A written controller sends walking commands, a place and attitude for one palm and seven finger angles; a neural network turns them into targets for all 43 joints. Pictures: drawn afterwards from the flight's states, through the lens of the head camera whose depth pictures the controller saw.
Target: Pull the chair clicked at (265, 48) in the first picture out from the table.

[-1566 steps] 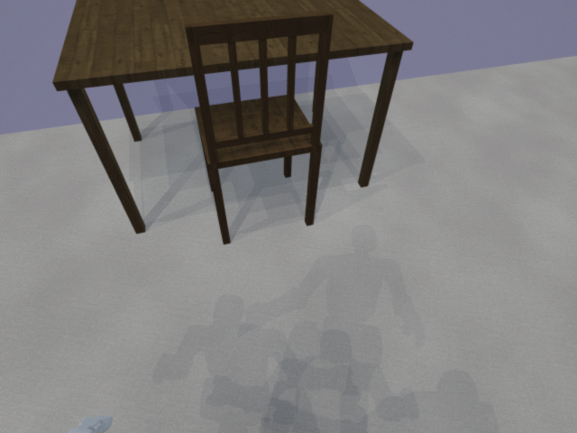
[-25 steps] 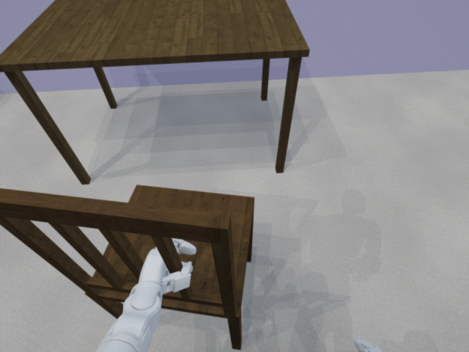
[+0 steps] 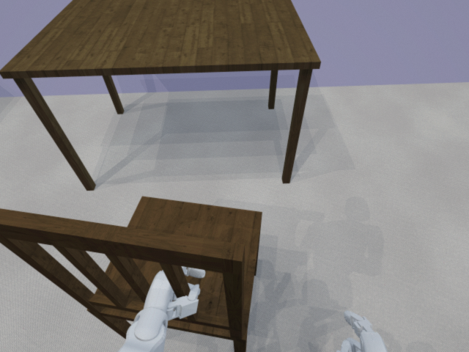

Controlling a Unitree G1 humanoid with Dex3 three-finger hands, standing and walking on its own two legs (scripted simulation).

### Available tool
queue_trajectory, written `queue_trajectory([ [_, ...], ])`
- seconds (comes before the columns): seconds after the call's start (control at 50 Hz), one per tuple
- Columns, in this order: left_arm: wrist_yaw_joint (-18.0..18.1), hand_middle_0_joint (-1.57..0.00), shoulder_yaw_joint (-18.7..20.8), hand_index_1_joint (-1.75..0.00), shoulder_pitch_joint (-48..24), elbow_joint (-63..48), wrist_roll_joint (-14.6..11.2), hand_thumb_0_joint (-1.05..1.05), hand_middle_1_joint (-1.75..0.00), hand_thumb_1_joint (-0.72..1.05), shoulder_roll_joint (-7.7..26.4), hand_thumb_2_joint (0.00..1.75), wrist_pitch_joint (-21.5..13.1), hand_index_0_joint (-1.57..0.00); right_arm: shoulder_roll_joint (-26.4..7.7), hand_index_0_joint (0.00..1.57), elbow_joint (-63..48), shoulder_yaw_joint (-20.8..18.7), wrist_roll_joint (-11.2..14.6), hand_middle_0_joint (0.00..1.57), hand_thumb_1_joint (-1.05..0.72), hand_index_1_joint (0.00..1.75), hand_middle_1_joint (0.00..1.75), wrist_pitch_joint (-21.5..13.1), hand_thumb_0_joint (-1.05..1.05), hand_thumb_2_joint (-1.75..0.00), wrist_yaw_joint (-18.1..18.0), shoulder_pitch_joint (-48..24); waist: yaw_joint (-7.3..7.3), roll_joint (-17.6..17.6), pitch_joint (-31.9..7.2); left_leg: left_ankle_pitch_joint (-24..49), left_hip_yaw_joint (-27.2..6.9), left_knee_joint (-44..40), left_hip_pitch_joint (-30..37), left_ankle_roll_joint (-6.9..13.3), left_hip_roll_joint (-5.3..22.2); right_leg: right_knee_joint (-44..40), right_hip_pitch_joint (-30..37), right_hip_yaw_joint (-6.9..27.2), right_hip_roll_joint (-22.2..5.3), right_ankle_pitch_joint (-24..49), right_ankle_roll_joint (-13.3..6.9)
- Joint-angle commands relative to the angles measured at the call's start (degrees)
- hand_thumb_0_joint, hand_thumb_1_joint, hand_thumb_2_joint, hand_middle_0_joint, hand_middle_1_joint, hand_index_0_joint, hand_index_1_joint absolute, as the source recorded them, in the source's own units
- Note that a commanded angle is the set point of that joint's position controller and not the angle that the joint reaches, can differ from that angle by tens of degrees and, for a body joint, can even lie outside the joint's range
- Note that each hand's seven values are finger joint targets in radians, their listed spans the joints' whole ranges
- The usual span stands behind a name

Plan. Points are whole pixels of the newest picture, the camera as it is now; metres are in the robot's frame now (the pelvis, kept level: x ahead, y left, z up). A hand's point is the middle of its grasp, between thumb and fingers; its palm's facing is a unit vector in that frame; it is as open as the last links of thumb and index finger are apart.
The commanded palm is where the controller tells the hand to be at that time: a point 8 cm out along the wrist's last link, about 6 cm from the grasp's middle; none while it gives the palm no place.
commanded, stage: stop walking, hand still on the chair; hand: left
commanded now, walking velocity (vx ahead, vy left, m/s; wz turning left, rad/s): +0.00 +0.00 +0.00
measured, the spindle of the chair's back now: (140, 285) +0.25 +0.20 -0.07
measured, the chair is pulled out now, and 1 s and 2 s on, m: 0.66 0.66 0.66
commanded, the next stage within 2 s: open the thumb and straighten the fingers in 0.04 s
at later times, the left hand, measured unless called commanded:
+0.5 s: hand (188, 297) +0.23 +0.11 -0.07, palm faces -0.06 -0.99 -0.14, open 11.2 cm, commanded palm +0.21 +0.16 -0.05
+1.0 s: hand (181, 304) +0.22 +0.12 -0.07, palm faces -0.06 -0.99 -0.12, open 17.4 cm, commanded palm +0.20 +0.17 -0.05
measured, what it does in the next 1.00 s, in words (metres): stands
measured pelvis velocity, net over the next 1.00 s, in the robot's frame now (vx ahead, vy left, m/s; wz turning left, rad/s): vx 0.02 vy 0.00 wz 0.06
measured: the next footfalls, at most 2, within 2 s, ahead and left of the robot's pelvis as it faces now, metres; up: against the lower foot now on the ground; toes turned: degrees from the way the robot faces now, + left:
none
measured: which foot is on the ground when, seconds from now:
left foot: down 0.00-1.00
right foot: down 0.00-1.00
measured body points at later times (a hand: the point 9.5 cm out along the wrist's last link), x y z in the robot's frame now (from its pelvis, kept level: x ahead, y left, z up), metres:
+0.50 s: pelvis +0.00 -0.01 -0.03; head +0.03 -0.02 +0.42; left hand +0.23 +0.16 -0.06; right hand +0.16 -0.26 -0.12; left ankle -0.02 +0.13 -0.74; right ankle +0.03 -0.13 -0.74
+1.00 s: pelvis +0.02 +0.00 -0.05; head +0.06 -0.01 +0.40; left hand +0.22 +0.17 -0.06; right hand +0.20 -0.24 -0.13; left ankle -0.02 +0.13 -0.74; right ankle +0.03 -0.13 -0.74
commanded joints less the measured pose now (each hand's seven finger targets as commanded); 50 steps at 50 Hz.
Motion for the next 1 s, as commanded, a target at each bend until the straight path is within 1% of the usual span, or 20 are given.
queue_trajectory([
  [0.0,0.59,-0.5,2.48,-1.45,-8.98,-11.96,0.02,0.0,-1.45,0.9,4.07,0.9,-3.58,-0.5,-6.87,0.2,-7.33,-2.55,-0.02,0.2,-0.9,0.3,0.3,-1.93,0.0,-0.9,-0.78,-2.52,-0.27,-2.54,-10.86,14.96,-2.98,-2.67,2.13,1.78,5.51,-2.15,5.56,2.47,-4.62,13.89,-2.21],
  [0.1,0.61,-0.5,2.47,-1.45,-8.08,-12.51,-0.12,0.0,-1.45,0.9,4.1,0.9,-3.47,-0.5,-6.64,0.2,-7.49,-2.53,0.08,0.2,-0.9,0.3,0.3,-1.5,0.0,-0.9,-0.9,-2.67,-0.35,-2.92,-10.78,13.02,-2.67,-2.41,2.07,1.84,5.1,-2.92,5.63,2.96,-4.9,13.18,-2.33],
  [0.12,0.89,-0.5,4.51,-1.45,-6.61,-14.44,-0.02,0.0,-1.45,0.9,6.09,0.9,-3.67,-0.5,-6.89,0.2,-7.82,-2.76,0.07,0.2,-0.9,0.3,0.3,-1.46,0.0,-0.9,-0.81,-2.56,-0.19,-2.75,-10.99,13.02,-2.84,-2.51,1.83,1.76,5.15,-2.96,6.09,3.01,-4.92,13.06,-2.41],
  [0.14,-0.69,-0.5,-0.27,-1.45,-1.25,-8.89,-2.26,0.0,-1.45,0.78,-0.39,0.84,-0.72,-0.5,-8.5,0.2,-7.97,-3.75,3.14,0.2,-0.9,0.3,0.3,-2.15,0.0,-0.9,1.47,-1.98,-3.82,-8.68,-9.16,7.68,0.55,0.22,-4.97,1.4,2.14,0.33,1.92,-2.41,-2.66,9.1,-1.36],
  [0.16,-1.57,-0.5,-0.79,-1.45,-2.18,-10.72,-2.62,0.0,-1.45,0.66,-0.42,0.78,-0.07,-0.5,-9.09,0.2,-8.52,-3.81,3.39,0.2,-0.9,0.3,0.3,-2.48,0.0,-0.9,2.54,-2.09,-3.49,-10.21,-7.95,5.3,0.45,0.98,-7.66,1.44,2.04,1.05,0.34,-2.71,-2.33,7.07,-1.42],
  [0.2,-1.94,-0.5,3.23,-1.45,-5.52,-21.6,-2.34,0.0,-1.45,0.42,5.38,0.67,-1.08,-0.5,-8.57,0.2,-10.44,-4.56,3.02,0.2,-0.9,0.3,0.3,-4.49,0.0,-0.9,3.41,-3.43,-2.04,-3.55,-11.59,2.39,0.72,3.58,-9.57,1.81,0.81,3.2,-1.57,-1.7,-2.21,3.5,-1.46],
  [0.24,-2.34,-0.5,3.16,-1.45,-3.54,-25.75,-1.69,0.0,-1.45,0.17,5.63,0.55,-0.32,-0.5,-8.13,0.2,-11.45,-4.39,2.7,0.2,-0.9,0.3,0.3,-6.22,0.0,-0.9,3.67,-3.35,-1.79,0.92,-14.05,3.08,0.69,5.9,-10.49,1.69,0.33,5.68,-3.39,-1.91,-1.84,3.16,-1.8],
  [0.34,-2.34,-0.47,2.25,-1.38,1.95,-29.02,-1.51,0.0,-1.38,-0.43,4.13,0.26,4.63,-0.47,-8.77,0.2,-13.82,-4.36,2.39,0.2,-0.9,0.3,0.3,-7.93,0.0,-0.9,3.96,-2.64,-1.88,-1.96,-14.33,0.99,0.12,10.35,-15.81,1.71,0.06,10.08,-8.21,-2.84,-1.16,0.6,-1.43],
  [0.36,-2.1,-0.45,5.87,-1.3,0.13,-30.24,-1.72,0.0,-1.3,-0.55,8.1,0.2,5.31,-0.45,-9.42,0.2,-13.79,-4.56,2.35,0.2,-0.9,0.3,0.3,-7.92,0.0,-0.9,3.56,-2.36,-2.05,-4.31,-14.59,0.6,-0.22,10.86,-16.98,1.85,0.16,10.46,-8.32,-2.73,-1.01,0.33,-1.33],
  [0.44,-2.82,-0.35,5.52,-1.01,3.41,-34.87,-2.08,0.0,-1.01,-0.55,6.88,0.2,8.1,-0.35,-9.21,0.2,-15.69,-4.29,2.19,0.2,-0.9,0.3,0.3,-9.02,0.0,-0.9,2.73,-1.93,-1.5,-3.15,-16.81,0.67,0.16,13.28,-18.85,2.0,-0.54,12.54,-8.6,-2.84,-1.08,0.49,-1.07],
  [0.52,-3.91,-0.25,4.97,-0.73,5.04,-37.79,-2.62,0.0,-0.73,-0.55,6.84,0.2,9.83,-0.25,-9.48,0.2,-16.24,-4.14,2.07,0.2,-0.9,0.3,0.3,-10.07,0.0,-0.9,2.06,-0.97,-2.53,-4.4,-17.01,1.55,-0.19,15.88,-19.98,2.21,-0.69,13.9,-10.33,-3.12,-0.94,1.51,-0.72],
  [0.56,-4.49,-0.2,3.39,-0.58,4.36,-39.26,-2.59,0.0,-0.58,-0.55,5.81,0.2,10.68,-0.2,-9.61,0.2,-16.54,-4.04,1.96,0.2,-0.9,0.3,0.3,-10.66,0.0,-0.9,1.88,-0.66,-3.13,-3.11,-16.67,2.1,-0.46,16.79,-19.99,2.28,-0.78,14.47,-11.69,-3.46,-0.9,1.84,-0.78],
  [0.6,-4.69,-0.15,4.98,-0.43,4.09,-39.76,-2.77,0.0,-0.43,-0.55,7.54,0.2,11.33,-0.15,-9.89,0.2,-16.43,-4.05,1.9,0.2,-0.9,0.3,0.3,-10.96,0.0,-0.9,1.5,-0.07,-3.35,-5.33,-17.07,1.15,-0.5,17.93,-20.79,2.48,-0.94,14.68,-12.13,-3.33,-0.91,1.04,-0.31],
  [0.62,-4.83,-0.13,5.03,-0.36,3.39,-40.53,-2.52,0.0,-0.36,-0.55,7.85,0.2,11.52,-0.13,-9.95,0.2,-16.61,-3.94,1.83,0.2,-0.9,0.3,0.3,-11.1,0.0,-0.9,1.33,0.03,-3.23,-4.63,-17.58,1.15,-0.66,18.09,-21.01,2.47,-1.08,15.03,-12.1,-3.35,-0.92,0.65,-0.35],
  [0.64,-4.99,-0.1,8.23,-0.29,9.51,-39.16,-2.51,0.0,-0.29,-0.55,10.14,0.2,12.01,-0.1,-9.7,0.2,-17.09,-4.06,1.82,0.2,-0.9,0.3,0.3,-11.18,0.0,-0.9,1.25,0.16,-1.69,-4.68,-17.36,1.32,-0.62,18.07,-21.84,2.35,-1.06,15.41,-11.4,-3.44,-0.97,0.64,-0.52],
  [0.72,-5.48,0.0,4.78,0.0,9.78,-44.92,-2.12,0.0,0.0,-0.55,7.94,0.2,12.44,0.0,-9.44,0.2,-18.06,-3.8,1.73,0.2,-0.9,0.3,0.3,-11.59,0.0,-0.9,1.19,0.61,-2.65,-2.34,-18.63,4.27,-0.92,19.42,-20.56,2.41,-1.11,16.84,-12.44,-3.98,-1.05,3.63,-0.66],
  [0.82,-5.45,0.0,4.93,0.0,9.99,-46.47,-2.06,0.0,0.0,-0.55,8.84,0.2,13.38,0.0,-9.81,0.2,-18.07,-3.74,1.52,0.2,-0.9,0.3,0.3,-11.72,0.0,-0.9,0.76,1.56,-3.57,-4.19,-18.4,4.86,-1.44,21.03,-21.72,2.59,-1.31,17.51,-13.18,-4.18,-0.93,4.9,-0.37],
  [0.94,-4.67,0.0,5.15,0.0,14.07,-48.35,-1.24,0.0,0.0,-0.55,8.99,0.2,14.23,0.0,-9.32,0.2,-18.7,-3.76,1.45,0.2,-0.9,0.3,0.3,-11.21,0.0,-0.9,0.74,1.69,-2.85,-2.0,-18.82,6.88,-1.75,21.39,-21.59,2.3,-1.29,18.76,-13.59,-4.81,-0.93,5.78,-0.81],
  [0.96,-4.64,0.0,7.21,0.0,18.34,-45.69,-1.03,0.0,0.0,-0.55,9.8,0.2,14.79,0.0,-9.01,0.2,-18.67,-4.16,1.45,0.2,-0.9,0.3,0.3,-10.88,0.0,-0.9,0.75,1.2,-1.82,-2.32,-18.68,7.12,-1.64,21.51,-22.76,2.23,-1.34,19.01,-13.46,-4.78,-0.77,5.8,-1.06],
  [0.98,-4.8,0.0,5.04,0.0,19.52,-47.25,-1.05,0.0,0.0,-0.55,8.08,0.2,14.81,0.0,-8.87,0.2,-19.28,-3.93,1.47,0.2,-0.9,0.3,0.3,-10.7,0.0,-0.9,0.96,1.36,-2.14,-2.65,-18.76,7.14,-1.62,21.57,-22.66,2.24,-1.37,19.16,-13.52,-4.8,-0.92,6.27,-0.95],
])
